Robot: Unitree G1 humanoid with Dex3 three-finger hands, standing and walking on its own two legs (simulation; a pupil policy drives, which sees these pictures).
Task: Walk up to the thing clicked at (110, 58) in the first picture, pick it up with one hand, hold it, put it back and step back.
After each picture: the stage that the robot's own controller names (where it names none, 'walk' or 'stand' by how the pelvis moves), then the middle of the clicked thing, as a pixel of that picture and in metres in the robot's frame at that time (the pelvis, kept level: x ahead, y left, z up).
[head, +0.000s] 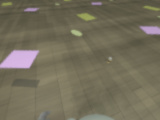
stand; (109, 60) +1.30 -0.40 -0.72
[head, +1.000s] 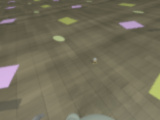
walk; (94, 61) +1.22 +0.01 -0.70
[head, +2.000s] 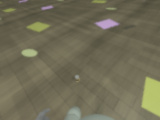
walk; (77, 78) +0.73 +0.27 -0.72
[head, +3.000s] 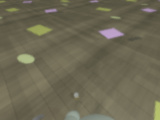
walk; (76, 96) +0.47 +0.19 -0.71
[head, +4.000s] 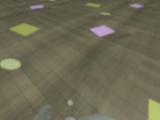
stand; (70, 103) +0.34 +0.21 -0.71
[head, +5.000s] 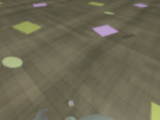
stand; (71, 104) +0.32 +0.19 -0.71
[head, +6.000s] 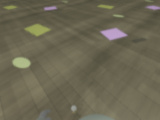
stand; (74, 109) +0.28 +0.18 -0.72
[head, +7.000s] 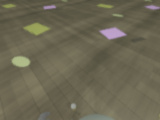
stand; (73, 107) +0.30 +0.18 -0.72
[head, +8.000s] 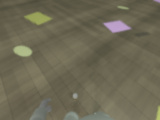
stand; (75, 96) +0.37 +0.14 -0.70
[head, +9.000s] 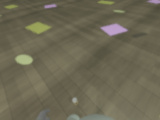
stand; (75, 101) +0.36 +0.20 -0.71
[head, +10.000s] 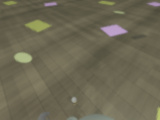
stand; (74, 100) +0.36 +0.19 -0.72
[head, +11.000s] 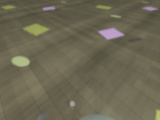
stand; (72, 104) +0.34 +0.20 -0.73
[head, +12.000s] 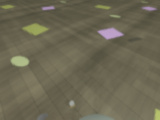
stand; (72, 104) +0.35 +0.20 -0.73
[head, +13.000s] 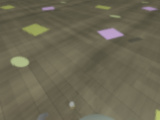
stand; (72, 105) +0.34 +0.20 -0.73
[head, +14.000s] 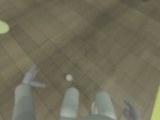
go down; (69, 78) +0.39 +0.19 -0.50
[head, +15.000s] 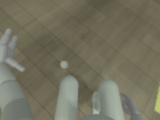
go down; (64, 66) +0.44 +0.21 -0.32
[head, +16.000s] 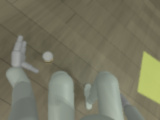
close in; (48, 58) +0.43 +0.24 -0.24
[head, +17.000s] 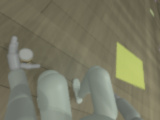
close; (26, 56) +0.42 +0.26 -0.23
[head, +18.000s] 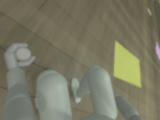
lift; (23, 56) +0.42 +0.27 -0.23
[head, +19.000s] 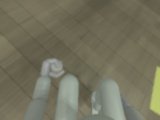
lift; (56, 69) +0.34 +0.24 -0.09
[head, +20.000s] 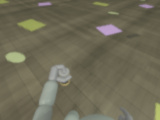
hold; (64, 76) +0.33 +0.18 +0.05
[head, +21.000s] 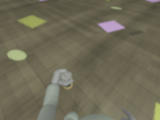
hold; (67, 80) +0.31 +0.17 -0.01
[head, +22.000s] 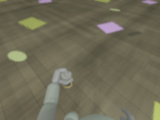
hold; (66, 79) +0.32 +0.17 +0.00
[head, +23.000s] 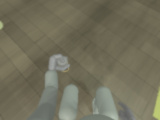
crouch; (63, 64) +0.41 +0.18 -0.08
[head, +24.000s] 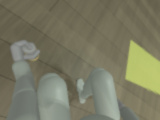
lower; (31, 52) +0.44 +0.26 -0.23
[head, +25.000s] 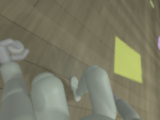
lower; (17, 51) +0.45 +0.28 -0.23
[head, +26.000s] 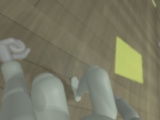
lower; (18, 50) +0.45 +0.28 -0.23
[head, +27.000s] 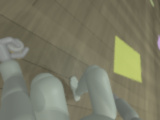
lower; (17, 50) +0.45 +0.28 -0.23
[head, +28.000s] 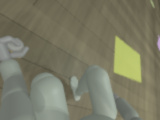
loosen; (17, 49) +0.45 +0.28 -0.23
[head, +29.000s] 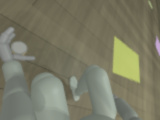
withdraw; (19, 50) +0.45 +0.27 -0.24
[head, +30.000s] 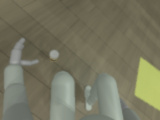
stand; (53, 56) +0.46 +0.23 -0.27
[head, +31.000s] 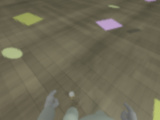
stand; (71, 95) +0.40 +0.17 -0.63
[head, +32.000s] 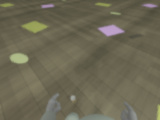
stand; (73, 99) +0.40 +0.19 -0.66
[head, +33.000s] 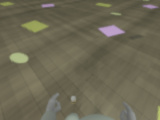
stand; (73, 99) +0.39 +0.18 -0.67
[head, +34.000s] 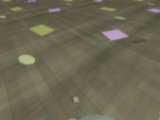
stand; (76, 100) +0.42 +0.18 -0.72
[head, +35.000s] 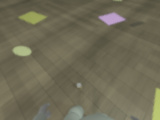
walk; (79, 86) +0.49 +0.14 -0.70
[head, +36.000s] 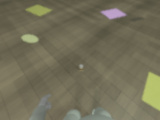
walk; (81, 67) +0.80 +0.14 -0.69
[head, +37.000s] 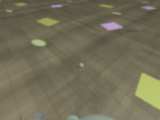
stand; (81, 66) +1.04 +0.18 -0.70
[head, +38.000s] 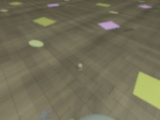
stand; (80, 66) +1.03 +0.18 -0.73
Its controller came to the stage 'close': yes
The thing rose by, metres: 0.71
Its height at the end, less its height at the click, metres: +0.00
